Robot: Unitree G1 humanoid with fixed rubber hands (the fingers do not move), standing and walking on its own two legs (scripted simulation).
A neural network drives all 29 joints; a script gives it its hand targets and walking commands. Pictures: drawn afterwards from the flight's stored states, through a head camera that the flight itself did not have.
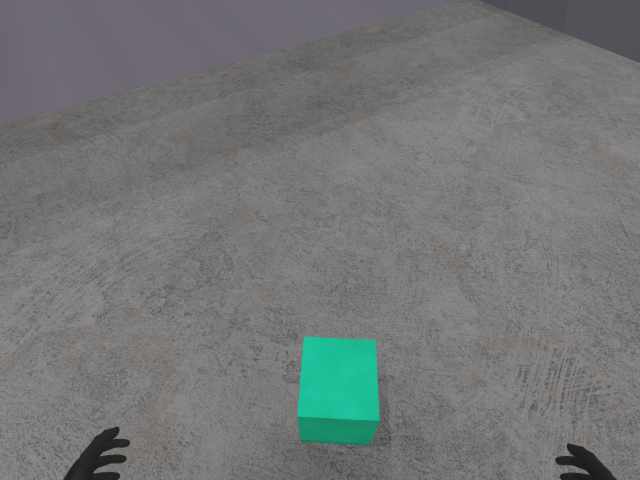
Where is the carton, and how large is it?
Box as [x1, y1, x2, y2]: [297, 337, 379, 444]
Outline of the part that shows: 304,337 297,415 301,441 369,444 379,420 375,340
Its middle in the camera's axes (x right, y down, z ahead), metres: +0.05 +0.44 +1.09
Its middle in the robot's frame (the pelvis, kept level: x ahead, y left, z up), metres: +0.44 -0.01 -0.64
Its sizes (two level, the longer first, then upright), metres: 0.210 0.200 0.250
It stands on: the floor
